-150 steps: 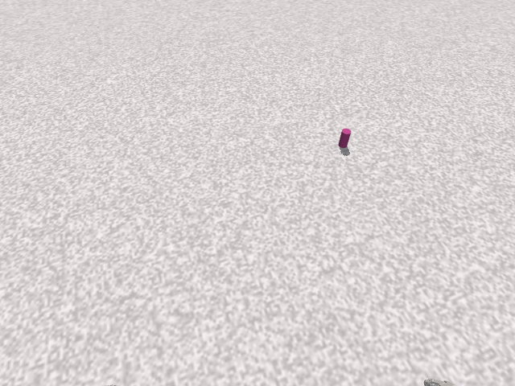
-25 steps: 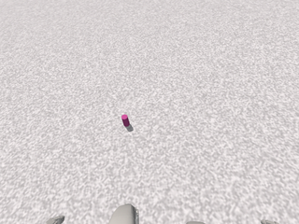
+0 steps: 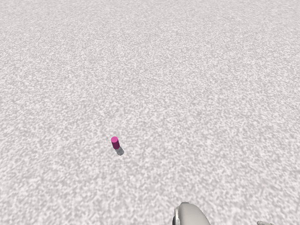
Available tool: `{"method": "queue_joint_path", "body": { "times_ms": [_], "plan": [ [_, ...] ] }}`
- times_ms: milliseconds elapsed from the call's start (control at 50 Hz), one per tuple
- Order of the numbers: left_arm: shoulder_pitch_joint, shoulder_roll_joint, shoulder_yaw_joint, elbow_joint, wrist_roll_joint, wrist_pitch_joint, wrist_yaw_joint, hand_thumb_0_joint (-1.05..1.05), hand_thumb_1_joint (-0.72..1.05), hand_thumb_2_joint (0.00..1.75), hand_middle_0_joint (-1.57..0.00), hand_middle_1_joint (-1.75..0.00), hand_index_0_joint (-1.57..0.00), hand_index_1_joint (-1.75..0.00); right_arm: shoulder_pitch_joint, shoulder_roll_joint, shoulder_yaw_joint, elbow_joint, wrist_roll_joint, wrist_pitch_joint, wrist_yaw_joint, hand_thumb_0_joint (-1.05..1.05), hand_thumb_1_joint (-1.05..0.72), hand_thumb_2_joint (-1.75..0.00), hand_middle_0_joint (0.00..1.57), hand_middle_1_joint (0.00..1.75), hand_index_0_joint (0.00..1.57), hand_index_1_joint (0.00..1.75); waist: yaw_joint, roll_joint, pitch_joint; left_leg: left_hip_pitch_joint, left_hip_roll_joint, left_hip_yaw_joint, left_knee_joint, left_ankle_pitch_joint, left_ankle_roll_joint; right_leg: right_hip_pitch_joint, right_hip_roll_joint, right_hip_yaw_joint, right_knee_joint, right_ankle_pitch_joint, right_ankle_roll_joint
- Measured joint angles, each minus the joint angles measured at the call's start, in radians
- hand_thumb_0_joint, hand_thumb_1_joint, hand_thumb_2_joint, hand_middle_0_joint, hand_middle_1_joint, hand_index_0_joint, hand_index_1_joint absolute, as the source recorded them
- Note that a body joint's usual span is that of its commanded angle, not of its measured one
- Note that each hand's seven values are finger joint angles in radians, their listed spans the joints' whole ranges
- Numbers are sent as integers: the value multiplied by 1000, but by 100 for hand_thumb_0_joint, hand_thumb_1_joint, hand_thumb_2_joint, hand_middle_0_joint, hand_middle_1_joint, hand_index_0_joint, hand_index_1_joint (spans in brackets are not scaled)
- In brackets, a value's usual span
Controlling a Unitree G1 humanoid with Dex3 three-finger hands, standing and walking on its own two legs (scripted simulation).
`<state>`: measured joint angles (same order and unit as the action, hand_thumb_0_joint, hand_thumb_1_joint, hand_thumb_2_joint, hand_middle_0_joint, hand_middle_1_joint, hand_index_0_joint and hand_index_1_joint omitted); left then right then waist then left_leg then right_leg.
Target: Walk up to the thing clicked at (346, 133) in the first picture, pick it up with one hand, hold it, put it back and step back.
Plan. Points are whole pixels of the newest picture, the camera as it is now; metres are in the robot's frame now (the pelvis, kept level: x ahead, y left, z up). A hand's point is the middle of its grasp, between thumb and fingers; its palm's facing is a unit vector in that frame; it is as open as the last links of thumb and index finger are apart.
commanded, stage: walk up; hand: left
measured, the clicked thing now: (115, 143) +0.72 +0.25 -0.72
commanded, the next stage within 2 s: none
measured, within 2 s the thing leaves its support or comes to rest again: neither
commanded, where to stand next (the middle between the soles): +0.34 +0.01 m, yaw +2 degrees
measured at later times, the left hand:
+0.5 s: hand (61, 205) +0.19 +0.29 -0.14, palm faces +0.01 -0.92 -0.40, open 7.4 cm
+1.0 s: hand (74, 165) +0.32 +0.28 -0.16, palm faces -0.04 -0.92 -0.39, open 7.4 cm
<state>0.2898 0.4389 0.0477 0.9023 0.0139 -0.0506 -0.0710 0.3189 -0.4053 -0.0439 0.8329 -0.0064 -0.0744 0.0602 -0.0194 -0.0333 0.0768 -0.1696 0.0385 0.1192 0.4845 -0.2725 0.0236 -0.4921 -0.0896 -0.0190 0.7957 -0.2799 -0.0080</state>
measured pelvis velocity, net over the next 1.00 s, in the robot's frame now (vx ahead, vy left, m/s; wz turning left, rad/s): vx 0.25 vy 0.02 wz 0.00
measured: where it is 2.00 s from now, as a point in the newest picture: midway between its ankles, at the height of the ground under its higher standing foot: (148, 207)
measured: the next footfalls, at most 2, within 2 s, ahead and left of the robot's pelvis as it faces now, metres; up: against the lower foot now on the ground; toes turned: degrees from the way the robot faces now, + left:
right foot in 0.12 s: +0.19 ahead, -0.14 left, +0.00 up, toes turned -4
left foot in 0.52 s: +0.31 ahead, +0.15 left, +0.00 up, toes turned +4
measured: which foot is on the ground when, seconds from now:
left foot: down 0.00-0.12, up 0.14-0.50, down 0.52-1.00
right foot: up 0.00-0.10, down 0.12-0.54, up 0.56-0.82, down 0.84-1.00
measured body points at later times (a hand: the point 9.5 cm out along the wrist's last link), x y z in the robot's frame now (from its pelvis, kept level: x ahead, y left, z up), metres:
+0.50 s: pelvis +0.17 +0.00 -0.01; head +0.19 +0.00 +0.44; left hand +0.19 +0.33 -0.12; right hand +0.28 -0.32 -0.12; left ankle +0.28 +0.14 -0.73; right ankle +0.15 -0.14 -0.74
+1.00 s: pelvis +0.25 +0.02 -0.02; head +0.27 +0.01 +0.43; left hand +0.33 +0.33 -0.13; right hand +0.34 -0.28 -0.15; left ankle +0.28 +0.14 -0.74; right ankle +0.30 -0.10 -0.74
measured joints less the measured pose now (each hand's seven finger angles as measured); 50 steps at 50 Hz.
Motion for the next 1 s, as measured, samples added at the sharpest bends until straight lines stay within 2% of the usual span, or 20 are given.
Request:
{"method": "queue_joint_path", "body": {
  "times_ms": [100, 120, 140, 200, 240, 360, 480, 520, 540, 560, 620, 660, 780, 840, 860, 880, 920, 1000],
  "plan": [
    [-21, -5, 11, -7, 3, -19, -3, 0, 91, 90, -21, -29, -20, -30, 41, -24, -4, 13, 1, 25, 4, 0, -90, -90, 21, 30, 21, 30, -14, 41, -10, 29, 20, -12, 81, -109, -24, 86, 20, -25, -199, 93, -8],
    [-22, -3, 15, -10, 5, -28, 1, 0, 91, 90, -21, -29, -20, -30, 48, -28, -4, 14, 2, 30, 2, 0, -90, -90, 21, 30, 21, 30, -12, 52, -12, 19, 34, -18, 136, -151, -22, 107, 36, -30, -215, 113, -10],
    [-29, -10, 20, -13, 7, -36, 10, 0, 91, 90, -21, -29, -20, -30, 44, -31, -6, 21, 2, 36, -2, 0, -90, -90, 21, 30, 21, 30, -9, 75, -7, -9, 49, -41, 227, -179, -6, 107, 52, -42, -184, 97, -10],
    [-36, -29, 10, -34, -3, -49, 24, 0, 91, 90, -21, -29, -20, -30, 14, -30, -1, 45, 4, 58, -15, 0, -90, -90, 21, 30, 20, 30, 11, 95, 8, -134, 2, -114, 516, -210, 12, 128, 58, -50, -148, 43, -19],
    [-30, -44, -2, -45, -9, -51, 30, 0, 91, 90, -21, -29, -20, -30, -4, -33, 0, 49, 8, 58, -16, 1, -90, -90, 21, 30, 20, 30, 21, 109, 13, -206, -8, -127, 585, -179, 14, 167, 59, -55, -186, 41, -21],
    [15, -45, -12, -58, -3, -51, 35, 0, 90, 90, -21, -30, -20, -31, -45, -25, -9, 34, -5, 55, 6, 0, -90, -90, 21, 30, 20, 30, 39, 106, 13, -321, 37, -122, 421, -76, -10, 260, 56, -66, -264, 25, -15],
    [66, -16, -9, -51, 3, -41, 34, 0, 90, 90, -21, -30, -20, -31, -69, -22, -23, 32, -14, 53, 28, 0, -90, -90, 21, 30, 20, 30, 56, 72, 0, -288, 57, -92, 203, 25, -9, 315, 38, -70, -237, -56, 11],
    [83, -5, -10, -43, 3, -31, 36, 0, 90, 90, -21, -30, -20, -31, -68, -27, -27, 27, -15, 41, 28, 0, -90, -90, 21, 30, 20, 30, 52, 58, -14, -237, 43, -78, 135, 50, -4, 311, 22, -66, -176, -113, 21],
    [84, 2, -11, -35, 3, -24, 40, 0, 90, 90, -21, -30, -20, -31, -73, -26, -30, 27, -16, 33, 21, 0, -90, -90, 21, 30, 20, 30, 48, 39, -12, -229, 26, -66, 141, 88, -8, 296, 2, -55, -115, -143, 12],
    [77, 2, -11, -24, 0, -14, 46, 0, 90, 90, -21, -30, -20, -31, -79, -23, -32, 23, -18, 27, 11, 0, -90, -90, 21, 30, 20, 30, 46, 26, -7, -231, 17, -56, 170, 72, -10, 265, -1, -27, -28, -162, 3],
    [44, -1, -20, 0, -5, 7, 61, 1, 91, 90, -21, -30, -20, -30, -87, -10, -23, 11, -3, 24, -4, 0, -90, -90, 21, 30, 20, 30, 32, 18, 9, -214, 17, -51, 190, 30, -2, 149, 50, 22, 216, -217, -21],
    [25, 2, -20, 3, -12, 5, 63, 1, 91, 90, -21, -29, -20, -30, -84, 4, -10, 5, 1, 24, -14, 0, -90, -90, 21, 30, 20, 30, 28, 4, 21, -185, 13, -44, 159, 34, 0, 95, 58, 23, 255, -195, -28],
    [-14, -13, -16, 14, -12, 10, 63, 0, 91, 90, -21, -29, -20, -30, -90, 9, 17, 17, -2, 36, -36, 0, -90, -90, 21, 30, 21, 30, 16, 8, 38, -154, 12, -26, 151, 8, -1, 61, 40, -7, 39, -98, -13],
    [-34, -21, -13, 33, -9, 15, 67, 0, 91, 90, -21, -29, -20, -30, -102, 9, 25, 31, 7, 52, -42, 0, -90, -90, 21, 30, 21, 30, 16, 23, 39, -172, 21, -26, 223, -41, -12, 116, 50, -12, -102, 2, -18],
    [-44, -27, -11, 43, -6, 15, 70, 0, 91, 90, -21, -29, -20, -30, -110, 9, 27, 41, 12, 59, -44, 0, -90, -90, 21, 30, 21, 30, 19, 37, 42, -179, 33, -29, 252, -60, -18, 127, 61, -14, -115, 22, -6],
    [-55, -35, -11, 53, -2, 17, 71, 0, 91, 90, -21, -29, -20, -30, -122, 11, 29, 54, 16, 68, -47, 0, -90, -90, 21, 30, 21, 30, 18, 53, 44, -181, 44, -36, 269, -71, -24, 129, 71, -20, -107, 16, 1],
    [-76, -43, -22, 68, -1, 22, 68, 0, 91, 90, -21, -29, -20, -30, -142, 25, 32, 79, 22, 81, -51, 0, -90, -90, 21, 30, 20, 30, 19, 54, 39, -178, 26, -47, 270, -110, -15, 121, 65, -16, -89, -1, 3],
    [-127, -67, -43, 96, -5, 33, 64, 0, 91, 90, -21, -29, -20, -30, -169, 39, 40, 133, 22, 75, -48, 0, -90, -90, 21, 30, 20, 30, 18, 54, 29, -144, 4, -41, 191, -33, -23, 130, 53, -1, -113, 6, 11]
  ]
}}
